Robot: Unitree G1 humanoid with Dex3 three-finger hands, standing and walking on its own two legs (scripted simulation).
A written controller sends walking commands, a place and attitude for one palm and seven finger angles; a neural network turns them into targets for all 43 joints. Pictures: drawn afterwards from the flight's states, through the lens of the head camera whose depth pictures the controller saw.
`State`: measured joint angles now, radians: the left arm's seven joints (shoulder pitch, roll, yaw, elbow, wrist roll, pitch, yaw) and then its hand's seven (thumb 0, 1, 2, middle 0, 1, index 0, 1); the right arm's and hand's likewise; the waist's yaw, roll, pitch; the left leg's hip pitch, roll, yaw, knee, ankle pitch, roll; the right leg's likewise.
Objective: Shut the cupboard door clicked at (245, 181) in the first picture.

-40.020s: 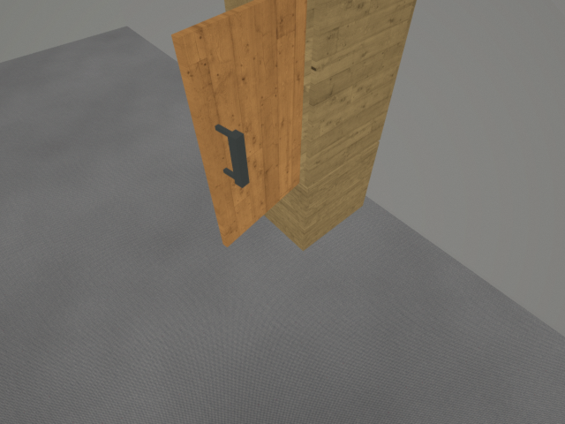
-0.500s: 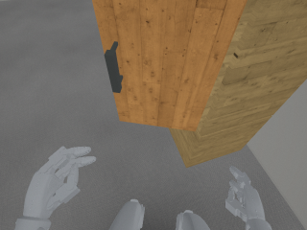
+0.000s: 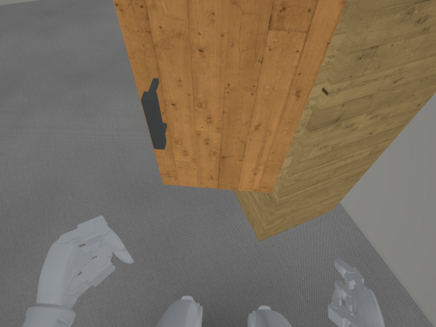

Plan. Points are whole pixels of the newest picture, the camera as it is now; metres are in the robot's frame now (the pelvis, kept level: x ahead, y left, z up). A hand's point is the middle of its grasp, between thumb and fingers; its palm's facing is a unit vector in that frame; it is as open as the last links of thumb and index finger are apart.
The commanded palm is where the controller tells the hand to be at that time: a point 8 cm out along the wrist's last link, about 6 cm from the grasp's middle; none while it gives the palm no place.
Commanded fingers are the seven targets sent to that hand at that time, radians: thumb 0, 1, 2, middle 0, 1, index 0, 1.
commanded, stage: raise the hand and make a fist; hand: left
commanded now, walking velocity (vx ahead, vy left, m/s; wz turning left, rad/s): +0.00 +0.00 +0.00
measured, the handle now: (157, 115) +0.50 +0.17 +0.08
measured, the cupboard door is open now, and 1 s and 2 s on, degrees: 63 63 63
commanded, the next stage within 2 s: bring the fist close to the handle in 0.84 s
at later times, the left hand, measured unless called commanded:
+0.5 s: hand (99, 247) +0.22 +0.19 +0.08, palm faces -0.01 -1.00 -0.03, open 3.1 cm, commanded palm +0.20 +0.25 +0.08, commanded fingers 0.00 0.90 0.90 -1.30 -1.50 -1.30 -1.50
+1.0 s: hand (111, 251) +0.22 +0.18 +0.08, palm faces -0.02 -1.00 -0.03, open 3.1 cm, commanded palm +0.21 +0.23 +0.08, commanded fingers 0.00 0.90 0.90 -1.30 -1.50 -1.30 -1.50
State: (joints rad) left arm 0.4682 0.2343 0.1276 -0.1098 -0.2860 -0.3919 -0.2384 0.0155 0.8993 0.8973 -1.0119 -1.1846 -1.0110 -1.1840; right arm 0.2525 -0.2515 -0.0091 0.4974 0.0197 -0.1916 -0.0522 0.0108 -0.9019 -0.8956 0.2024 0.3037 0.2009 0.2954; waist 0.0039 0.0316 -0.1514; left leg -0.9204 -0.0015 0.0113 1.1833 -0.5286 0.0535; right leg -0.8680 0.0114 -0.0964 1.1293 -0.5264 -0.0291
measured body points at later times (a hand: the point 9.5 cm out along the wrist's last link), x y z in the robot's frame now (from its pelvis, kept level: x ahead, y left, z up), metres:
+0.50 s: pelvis +0.00 +0.01 +0.02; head +0.04 +0.01 +0.46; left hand +0.22 +0.25 +0.09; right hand +0.18 -0.22 -0.05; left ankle +0.03 +0.08 -0.65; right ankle +0.02 -0.11 -0.65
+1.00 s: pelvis +0.00 -0.01 +0.01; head +0.04 -0.01 +0.46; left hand +0.21 +0.23 +0.09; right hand +0.18 -0.24 -0.06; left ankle +0.03 +0.08 -0.65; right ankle +0.02 -0.11 -0.65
